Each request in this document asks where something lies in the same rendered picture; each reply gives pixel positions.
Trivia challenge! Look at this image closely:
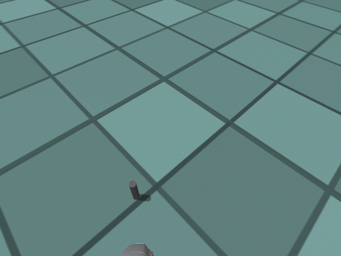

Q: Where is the can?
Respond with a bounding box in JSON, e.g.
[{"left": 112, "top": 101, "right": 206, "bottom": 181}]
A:
[{"left": 129, "top": 181, "right": 140, "bottom": 199}]

